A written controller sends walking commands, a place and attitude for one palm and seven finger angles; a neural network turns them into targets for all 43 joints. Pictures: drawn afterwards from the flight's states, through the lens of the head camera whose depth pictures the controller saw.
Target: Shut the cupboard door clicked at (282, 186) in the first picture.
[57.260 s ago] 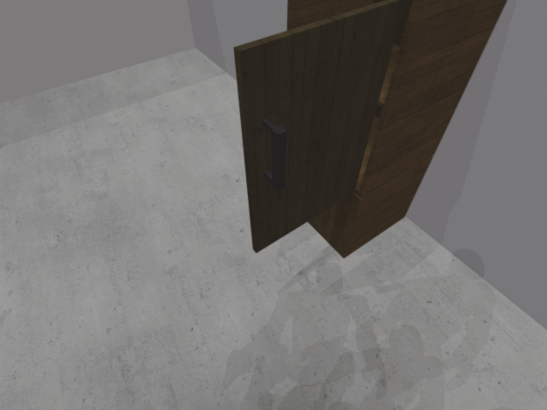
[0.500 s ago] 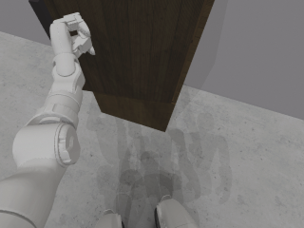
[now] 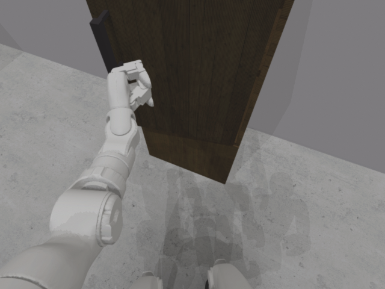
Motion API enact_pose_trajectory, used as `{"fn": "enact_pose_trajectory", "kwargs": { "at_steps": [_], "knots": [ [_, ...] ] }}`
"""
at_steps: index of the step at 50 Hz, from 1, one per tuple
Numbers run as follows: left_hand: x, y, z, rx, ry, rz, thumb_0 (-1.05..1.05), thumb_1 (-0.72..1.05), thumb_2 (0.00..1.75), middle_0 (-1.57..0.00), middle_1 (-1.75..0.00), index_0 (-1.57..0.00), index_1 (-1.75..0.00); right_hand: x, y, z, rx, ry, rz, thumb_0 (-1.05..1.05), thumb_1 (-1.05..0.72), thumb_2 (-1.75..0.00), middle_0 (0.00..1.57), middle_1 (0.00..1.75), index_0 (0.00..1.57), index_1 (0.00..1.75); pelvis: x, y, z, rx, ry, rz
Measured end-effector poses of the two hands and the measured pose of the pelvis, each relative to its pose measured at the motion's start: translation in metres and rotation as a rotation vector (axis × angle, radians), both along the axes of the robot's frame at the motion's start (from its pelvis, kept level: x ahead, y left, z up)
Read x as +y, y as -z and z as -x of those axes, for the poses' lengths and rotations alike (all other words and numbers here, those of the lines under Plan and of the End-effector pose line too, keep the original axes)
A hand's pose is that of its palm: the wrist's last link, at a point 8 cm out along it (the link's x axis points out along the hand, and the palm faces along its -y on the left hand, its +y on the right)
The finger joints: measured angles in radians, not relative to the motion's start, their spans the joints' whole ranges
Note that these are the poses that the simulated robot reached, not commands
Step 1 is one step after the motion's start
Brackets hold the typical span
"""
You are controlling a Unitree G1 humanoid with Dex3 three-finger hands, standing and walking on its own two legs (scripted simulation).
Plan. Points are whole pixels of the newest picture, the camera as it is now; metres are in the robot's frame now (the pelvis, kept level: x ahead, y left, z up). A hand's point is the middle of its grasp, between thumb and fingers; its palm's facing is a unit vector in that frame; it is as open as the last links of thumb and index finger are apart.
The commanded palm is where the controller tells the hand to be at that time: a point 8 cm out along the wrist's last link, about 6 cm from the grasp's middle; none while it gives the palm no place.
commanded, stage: draw the hand back to the body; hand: left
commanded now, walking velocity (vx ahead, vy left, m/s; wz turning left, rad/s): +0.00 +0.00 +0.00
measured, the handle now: (110, 47) +0.67 +0.14 +0.09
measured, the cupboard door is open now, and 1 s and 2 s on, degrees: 10 10 10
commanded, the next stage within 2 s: step back with the hand held close in 1.60 s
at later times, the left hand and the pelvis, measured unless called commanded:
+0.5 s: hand (95, 117) +0.40 +0.13 +0.15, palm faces +0.05 -1.00 -0.03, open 3.1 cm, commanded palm +0.35 +0.18 +0.15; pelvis +0.01 +0.00 +0.04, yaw -1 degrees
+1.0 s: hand out of the picture +0.27 +0.23 +0.19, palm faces +0.32 -0.89 -0.32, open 4.4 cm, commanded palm +0.22 +0.27 +0.21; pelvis +0.03 +0.01 +0.07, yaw +1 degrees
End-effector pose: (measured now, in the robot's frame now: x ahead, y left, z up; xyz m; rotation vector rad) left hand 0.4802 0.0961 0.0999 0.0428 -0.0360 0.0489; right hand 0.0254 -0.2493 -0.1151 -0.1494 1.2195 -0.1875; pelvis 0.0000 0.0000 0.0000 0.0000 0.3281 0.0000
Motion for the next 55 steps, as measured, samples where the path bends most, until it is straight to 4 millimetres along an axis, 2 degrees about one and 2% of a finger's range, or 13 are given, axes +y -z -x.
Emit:
{"fn": "enact_pose_trajectory", "kwargs": {
  "at_steps": [7,11,15,20,26,33,38,41,45,50,55],
  "knots": [
    [0.01,-0.006,0.002,-0.009,-0.011,0.022,0.02,0.9,0.9,-1.3,-1.5,-1.3,-1.5,0.005,-0.001,0.021,0.035,0.031,-0.014,0.0,-0.91,-0.89,0.2,0.3,0.2,0.3,0.001,-0.002,0.002,-0.007,0.018,-0.005],
    [0.028,-0.006,0.018,-0.004,-0.02,0.006,0.01,0.9,0.9,-1.3,-1.5,-1.3,-1.5,0.005,-0.008,0.029,0.047,0.06,-0.024,0.0,-0.91,-0.89,0.2,0.3,0.2,0.3,0.001,-0.011,-0.001,-0.039,0.034,-0.007],
    [0.048,-0.013,0.043,-0.011,-0.032,0.017,0.02,0.9,0.9,-1.3,-1.5,-1.3,-1.5,0.003,-0.018,0.023,0.025,0.071,-0.017,0.01,-0.91,-0.89,0.2,0.3,0.2,0.3,0.001,-0.021,-0.006,-0.085,0.038,-0.003],
    [0.067,-0.03,0.073,-0.039,-0.019,0.017,0.02,0.9,0.9,-1.3,-1.5,-1.3,-1.5,-0.003,-0.031,-0.009,-0.07,0.045,0.009,0.01,-0.91,-0.89,0.2,0.3,0.2,0.3,0.001,-0.031,-0.01,-0.142,0.027,0.003],
    [0.086,-0.049,0.108,-0.05,-0.001,0.015,0.02,0.9,0.9,-1.29,-1.48,-1.29,-1.48,-0.004,-0.052,-0.075,-0.268,-0.01,0.025,0.01,-0.91,-0.89,0.2,0.3,0.2,0.3,0.002,-0.04,-0.014,-0.204,0.018,0.003],
    [0.106,-0.066,0.156,-0.018,-0.019,-0.15,0.01,0.9,0.9,-1.18,-1.36,-1.18,-1.36,0.014,-0.086,-0.152,-0.465,-0.068,0.015,0.01,-0.91,-0.89,0.2,0.3,0.19,0.3,0.003,-0.052,-0.019,-0.289,0.007,-0.006],
    [0.128,-0.078,0.187,-0.003,-0.093,-0.197,0.01,0.89,0.9,-1.06,-1.23,-1.06,-1.23,0.034,-0.106,-0.187,-0.545,-0.136,-0.003,0.01,-0.91,-0.89,0.2,0.3,0.19,0.3,0.003,-0.06,-0.023,-0.334,-0.006,-0.006],
    [0.141,-0.085,0.204,-0.006,-0.143,-0.215,0.01,0.89,0.9,-0.98,-1.15,-0.99,-1.15,0.045,-0.112,-0.199,-0.567,-0.175,-0.018,0.01,-0.91,-0.89,0.2,0.3,0.2,0.3,0.003,-0.063,-0.026,-0.352,-0.012,-0.005],
    [0.156,-0.095,0.225,-0.012,-0.204,-0.242,0.01,0.89,0.9,-0.88,-1.03,-0.88,-1.03,0.056,-0.112,-0.204,-0.568,-0.21,-0.036,0.01,-0.91,-0.89,0.2,0.3,0.2,0.3,0.004,-0.065,-0.03,-0.367,-0.017,-0.004],
    [0.173,-0.108,0.248,-0.023,-0.273,-0.289,0.01,0.89,0.9,-0.74,-0.89,-0.74,-0.88,0.061,-0.104,-0.199,-0.537,-0.224,-0.047,0.01,-0.91,-0.89,0.2,0.3,0.2,0.3,0.006,-0.067,-0.034,-0.377,-0.019,-0.004],
    [0.191,-0.122,0.269,-0.039,-0.34,-0.349,0.01,0.89,0.9,-0.61,-0.74,-0.61,-0.73,0.058,-0.096,-0.189,-0.504,-0.212,-0.045,0.01,-0.91,-0.89,0.21,0.3,0.2,0.3,0.006,-0.067,-0.036,-0.381,-0.017,-0.003]
  ]
}}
